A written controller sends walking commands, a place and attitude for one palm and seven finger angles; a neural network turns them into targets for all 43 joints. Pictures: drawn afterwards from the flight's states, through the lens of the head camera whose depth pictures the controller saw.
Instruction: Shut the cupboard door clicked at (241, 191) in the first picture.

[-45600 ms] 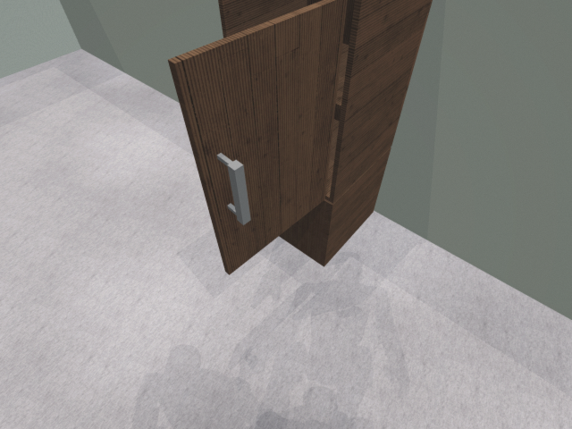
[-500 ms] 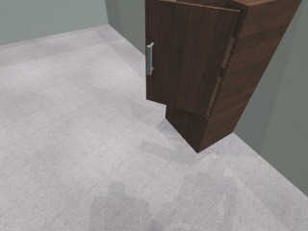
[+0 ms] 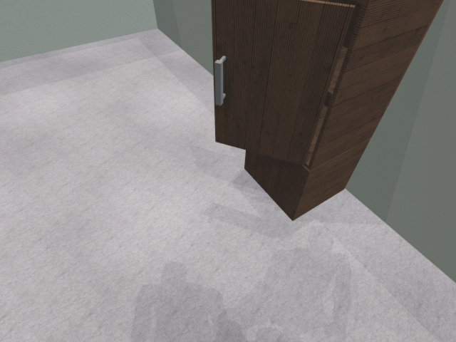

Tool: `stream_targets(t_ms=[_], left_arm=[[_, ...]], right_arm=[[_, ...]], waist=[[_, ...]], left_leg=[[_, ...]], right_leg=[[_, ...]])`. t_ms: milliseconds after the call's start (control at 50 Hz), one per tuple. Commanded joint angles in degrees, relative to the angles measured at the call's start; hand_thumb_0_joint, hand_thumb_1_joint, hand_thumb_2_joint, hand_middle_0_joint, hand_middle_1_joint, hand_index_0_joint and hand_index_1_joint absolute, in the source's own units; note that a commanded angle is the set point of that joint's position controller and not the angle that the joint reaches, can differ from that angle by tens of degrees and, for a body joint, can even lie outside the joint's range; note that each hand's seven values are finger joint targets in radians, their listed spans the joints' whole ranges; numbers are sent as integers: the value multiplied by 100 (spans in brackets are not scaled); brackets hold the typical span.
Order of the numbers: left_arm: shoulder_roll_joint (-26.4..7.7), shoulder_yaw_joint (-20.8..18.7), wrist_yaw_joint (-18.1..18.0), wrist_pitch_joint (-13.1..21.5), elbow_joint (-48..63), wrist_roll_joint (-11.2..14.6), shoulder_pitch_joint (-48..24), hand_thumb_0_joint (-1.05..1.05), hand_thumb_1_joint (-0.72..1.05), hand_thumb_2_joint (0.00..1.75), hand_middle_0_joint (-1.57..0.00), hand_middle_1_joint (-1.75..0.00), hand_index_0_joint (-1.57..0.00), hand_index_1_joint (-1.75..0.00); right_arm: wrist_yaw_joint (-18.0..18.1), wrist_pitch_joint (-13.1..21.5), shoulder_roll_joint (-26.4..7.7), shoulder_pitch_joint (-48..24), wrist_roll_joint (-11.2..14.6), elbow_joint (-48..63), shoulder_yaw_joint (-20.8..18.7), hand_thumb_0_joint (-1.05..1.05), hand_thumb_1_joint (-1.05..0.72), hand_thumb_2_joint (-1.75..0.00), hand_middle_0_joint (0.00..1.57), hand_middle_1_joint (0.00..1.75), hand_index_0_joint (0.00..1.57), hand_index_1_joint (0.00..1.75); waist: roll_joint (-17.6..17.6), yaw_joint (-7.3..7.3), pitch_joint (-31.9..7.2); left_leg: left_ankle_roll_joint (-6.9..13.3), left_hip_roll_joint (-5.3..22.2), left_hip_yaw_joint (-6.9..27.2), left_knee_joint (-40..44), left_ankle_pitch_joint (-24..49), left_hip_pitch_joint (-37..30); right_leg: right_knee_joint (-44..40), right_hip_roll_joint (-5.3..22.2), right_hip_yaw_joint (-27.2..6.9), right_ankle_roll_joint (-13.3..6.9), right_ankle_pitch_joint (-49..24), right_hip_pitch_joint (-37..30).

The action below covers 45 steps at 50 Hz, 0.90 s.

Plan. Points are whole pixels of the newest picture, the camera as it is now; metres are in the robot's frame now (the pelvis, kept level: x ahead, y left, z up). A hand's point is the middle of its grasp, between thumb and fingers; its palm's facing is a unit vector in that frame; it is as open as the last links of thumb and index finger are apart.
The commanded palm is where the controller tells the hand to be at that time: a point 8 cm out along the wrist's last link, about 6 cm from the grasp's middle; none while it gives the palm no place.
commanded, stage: look to check the result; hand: left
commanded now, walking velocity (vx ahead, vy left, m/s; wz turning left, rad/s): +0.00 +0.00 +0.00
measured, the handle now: (221, 81) +0.93 +0.07 -0.03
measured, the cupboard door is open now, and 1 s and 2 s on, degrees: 36 36 36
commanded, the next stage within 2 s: walk to a spot facing it in 0.22 s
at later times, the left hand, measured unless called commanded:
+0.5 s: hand out of the picture +0.05 +0.20 -0.17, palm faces +0.04 -0.96 -0.26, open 7.4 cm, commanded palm none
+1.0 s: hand out of the picture +0.03 +0.24 -0.16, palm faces +0.31 -0.91 -0.27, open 7.4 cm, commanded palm none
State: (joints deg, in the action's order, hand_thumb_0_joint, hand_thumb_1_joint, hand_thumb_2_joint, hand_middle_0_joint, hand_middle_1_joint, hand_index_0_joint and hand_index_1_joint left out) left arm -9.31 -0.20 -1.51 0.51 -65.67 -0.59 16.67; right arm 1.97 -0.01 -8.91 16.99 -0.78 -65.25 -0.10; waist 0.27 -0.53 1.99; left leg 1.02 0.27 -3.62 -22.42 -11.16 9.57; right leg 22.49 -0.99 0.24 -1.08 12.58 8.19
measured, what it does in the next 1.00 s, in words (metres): lifts its right foot, turning left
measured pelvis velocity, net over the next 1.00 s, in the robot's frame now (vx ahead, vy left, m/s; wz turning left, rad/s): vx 0.01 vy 0.00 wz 0.34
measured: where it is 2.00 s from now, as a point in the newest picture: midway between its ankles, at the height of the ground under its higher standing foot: outside the picture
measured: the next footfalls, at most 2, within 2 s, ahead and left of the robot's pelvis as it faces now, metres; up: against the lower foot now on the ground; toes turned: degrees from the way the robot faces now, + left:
right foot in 1.08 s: +0.10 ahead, -0.12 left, +0.00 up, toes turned +23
left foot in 1.46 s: +0.09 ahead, +0.18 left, +0.00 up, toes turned +45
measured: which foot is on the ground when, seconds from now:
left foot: down 0.00-1.00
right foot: down 0.00-0.70, up 0.72-1.00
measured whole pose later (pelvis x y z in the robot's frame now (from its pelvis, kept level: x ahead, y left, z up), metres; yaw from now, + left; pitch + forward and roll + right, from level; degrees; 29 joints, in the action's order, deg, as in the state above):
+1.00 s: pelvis +0.01 +0.00 +0.00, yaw +20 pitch +2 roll -1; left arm -13.8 -3.7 0.0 -2.2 -52.5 -1.2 8.6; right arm 0.2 -1.9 -11.9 14.7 -2.3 -55.0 -2.6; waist 1.5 -2.2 4.1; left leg 1.4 -2.6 6.3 -26.4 -10.5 17.9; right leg 46.4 1.2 -0.3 2.8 24.4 21.9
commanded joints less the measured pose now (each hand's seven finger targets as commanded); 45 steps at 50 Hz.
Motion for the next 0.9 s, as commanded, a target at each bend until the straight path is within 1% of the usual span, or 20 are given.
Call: stream_targets(t_ms=[0,320,380,420,460,500,540,560,580,600,620,640,660,680,700,720,760,780,820,880], left_arm=[[-743,-143,-46,55,174,-19,236,0,90,90,-20,-30,-20,-30],[-1234,-193,2,96,290,-20,-325,0,90,90,-20,-30,-20,-30],[-940,-168,-40,11,298,-7,-173,0,90,90,-20,-30,-20,-30],[-1018,-217,-53,-53,377,-10,-153,0,90,90,-20,-30,-20,-30],[-1176,-299,-61,-78,514,-21,-150,0,90,90,-20,-30,-20,-30],[-1340,-398,-79,-89,666,-33,-133,0,90,90,-20,-30,-20,-30],[-1366,-474,-104,-95,852,-69,-189,0,90,90,-20,-30,-20,-30],[-1385,-503,-114,-101,943,-102,-248,0,90,90,-20,-30,-20,-30],[-1375,-530,-125,-105,1024,-121,-353,0,90,90,-20,-30,-20,-30],[-1417,-557,-117,-95,1098,-121,-481,0,90,90,-20,-30,-20,-30],[-1426,-561,-98,-100,1161,-101,-507,0,90,90,-20,-30,-20,-30],[-1385,-559,-81,-122,1221,-63,-485,0,90,90,-20,-30,-20,-30],[-1126,-550,-61,-177,1315,-30,-313,0,90,90,-20,-30,-20,-30],[-937,-463,-48,-203,1477,-33,-440,0,90,90,-20,-30,-20,-30],[-999,-485,-81,-289,1574,-87,-760,0,90,90,-20,-30,-20,-30],[-982,-522,-61,-290,1607,-94,-861,0,90,90,-20,-30,-20,-30],[-949,-537,1,-235,1590,-97,-825,0,90,90,-20,-30,-20,-30],[-923,-522,31,-202,1577,-82,-766,0,90,90,-20,-30,-20,-30],[-860,-510,54,-179,1604,-61,-688,0,90,90,-20,-30,-20,-30],[-831,-467,104,-152,1746,-78,-873,0,90,90,-20,-30,-20,-30]], right_arm=[[25,60,-736,203,14,181,-145,0,-90,-90,20,30,20,30],[-13,98,-1246,-380,8,275,-176,0,-90,-90,20,30,20,30],[-45,13,-845,-284,13,314,-106,0,-90,-90,20,30,20,30],[-62,-59,-868,-297,-2,393,-127,0,-90,-90,20,30,20,30],[-81,-103,-900,-361,1,533,-178,0,-90,-90,20,30,20,30],[-98,-152,-858,-356,6,673,-245,0,-90,-90,20,30,20,30],[-106,-225,-839,-430,-17,849,-317,0,-90,-90,20,30,20,30],[-121,-238,-837,-482,-6,932,-343,0,-90,-90,20,30,20,30],[-141,-242,-806,-454,12,1008,-358,0,-90,-90,20,30,20,30],[-168,-234,-753,-369,24,1010,-357,0,-90,-90,20,30,20,30],[-190,-225,-724,-244,19,1017,-352,0,-90,-90,20,30,20,30],[-205,-194,-792,-48,-4,994,-356,0,-90,-90,20,30,20,30],[-199,-149,-1148,131,-70,1035,-422,0,-90,-90,20,30,20,30],[-164,-163,-1569,338,-119,1041,-529,0,-90,-90,20,30,20,30],[-111,-182,-1583,520,-143,982,-542,0,-90,-90,20,30,20,30],[-68,-173,-1565,347,-139,1056,-544,0,-90,-90,20,30,20,30],[-27,-111,-1391,2,-124,1193,-495,0,-90,-90,20,30,20,30],[-19,-80,-1364,-23,-112,1233,-485,0,-90,-90,20,30,20,30],[-26,-69,-1379,-43,-108,1271,-496,0,-90,-90,20,30,20,30],[-61,-89,-1464,79,-121,1279,-548,0,-90,-90,20,30,20,30]], waist=[[-43,1,292],[26,4,54],[-52,29,6],[-7,49,100],[-240,78,-26],[-689,96,-152],[-1015,118,-72],[-962,125,7],[-852,59,68],[-755,-30,88],[-628,-80,15],[-286,-162,-155],[990,-176,-247],[1878,-279,-187],[1453,-414,-259],[1102,-283,-90],[659,-116,-28],[502,-84,-262],[548,-96,-526],[658,-224,-514]], left_leg=[[85,576,610,511,107,-16],[55,646,665,585,484,-236],[-3,581,662,319,814,-28],[-21,510,702,117,707,258],[-48,359,641,-287,764,494],[-138,137,402,-1037,412,757],[-205,88,298,-2172,-1265,1210],[-214,167,303,-2499,-1696,1344],[-219,257,337,-2456,-1816,1337],[-235,379,359,-1981,-1659,1210],[-252,322,230,-1380,-1045,881],[-198,326,269,-699,126,242],[186,1106,1548,-97,1725,-143],[846,2031,2815,386,2594,-247],[942,1989,3084,676,1501,36],[873,1840,3023,713,845,221],[778,1481,2558,631,902,191],[778,1365,2460,564,987,-11],[803,1245,2342,547,667,-260],[858,1126,2604,669,-424,-341]], right_leg=[[-565,607,-566,-162,-182,396],[-630,673,-600,-161,-589,130],[-337,780,-385,-80,-844,43],[-180,874,-337,-91,-711,90],[-103,1120,-419,-236,-938,-5],[-210,1605,-649,-552,-1194,-107],[-278,2099,-781,-999,-1749,-133],[-223,2269,-705,-1114,-2055,-96],[-45,2312,-574,-1106,-2368,-41],[250,2273,-307,-977,-2573,-32],[571,2101,-44,-749,-2484,74],[1037,1847,251,-412,-1971,458],[1969,1121,753,106,-317,1188],[3060,492,676,372,2248,1811],[3828,434,63,278,2236,1892],[4138,492,-176,270,1823,2169],[4204,532,-258,355,1125,2334],[4053,514,-246,391,989,2284],[3660,467,-209,437,981,2201],[2862,298,-66,436,1182,2118]])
